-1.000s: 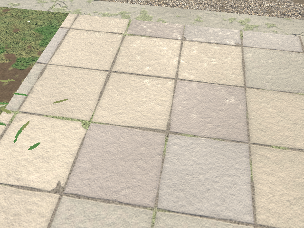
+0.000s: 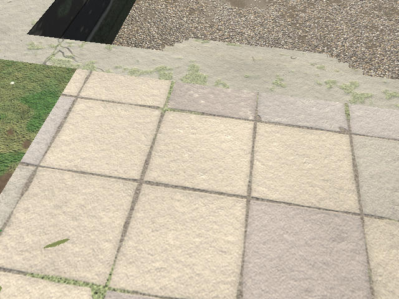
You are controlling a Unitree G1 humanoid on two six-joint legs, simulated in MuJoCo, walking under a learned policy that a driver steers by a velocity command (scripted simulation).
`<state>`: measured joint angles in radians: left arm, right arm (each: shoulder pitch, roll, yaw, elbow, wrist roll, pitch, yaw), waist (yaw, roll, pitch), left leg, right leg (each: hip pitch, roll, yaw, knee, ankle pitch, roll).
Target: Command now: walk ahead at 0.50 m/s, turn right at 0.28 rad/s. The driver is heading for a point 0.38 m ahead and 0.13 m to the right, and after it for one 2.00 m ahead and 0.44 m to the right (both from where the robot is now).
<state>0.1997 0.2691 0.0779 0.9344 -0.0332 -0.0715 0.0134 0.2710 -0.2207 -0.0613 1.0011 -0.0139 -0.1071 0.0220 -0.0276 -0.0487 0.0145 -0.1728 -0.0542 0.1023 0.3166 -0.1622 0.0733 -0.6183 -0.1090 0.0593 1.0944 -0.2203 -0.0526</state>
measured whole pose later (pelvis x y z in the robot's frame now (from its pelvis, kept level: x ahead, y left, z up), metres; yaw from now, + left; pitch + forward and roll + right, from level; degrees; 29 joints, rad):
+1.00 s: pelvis +0.58 -0.11 -0.01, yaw -25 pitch +2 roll +1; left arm 0.29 0.28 0.06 0.79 -0.01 -0.06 0.00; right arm 0.22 -0.26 -0.05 0.84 -0.01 -0.11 0.03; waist -0.01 -0.04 0.01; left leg -0.30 -0.05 0.03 0.43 -0.17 0.06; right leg -0.47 -0.02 0.05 1.15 -0.35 -0.04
